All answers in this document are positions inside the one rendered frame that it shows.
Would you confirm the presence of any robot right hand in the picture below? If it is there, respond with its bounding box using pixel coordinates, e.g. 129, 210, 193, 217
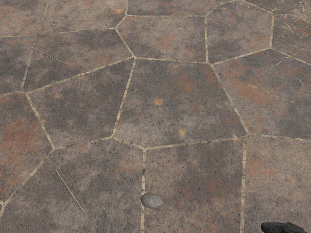
260, 222, 307, 233

